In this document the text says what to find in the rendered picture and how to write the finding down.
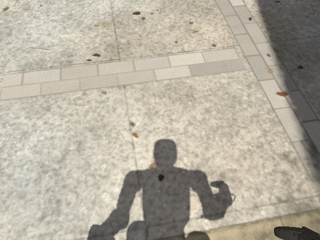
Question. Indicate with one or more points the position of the right robot hand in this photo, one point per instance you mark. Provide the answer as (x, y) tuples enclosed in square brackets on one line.
[(295, 233)]

